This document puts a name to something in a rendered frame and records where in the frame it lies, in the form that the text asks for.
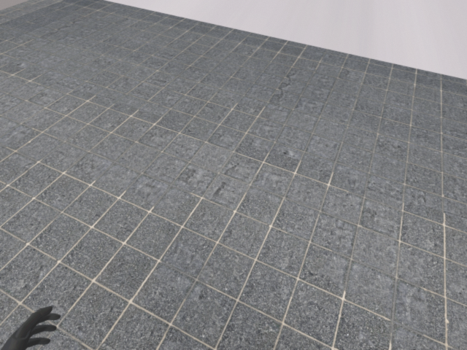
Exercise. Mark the left robot hand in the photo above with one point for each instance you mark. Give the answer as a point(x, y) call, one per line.
point(20, 339)

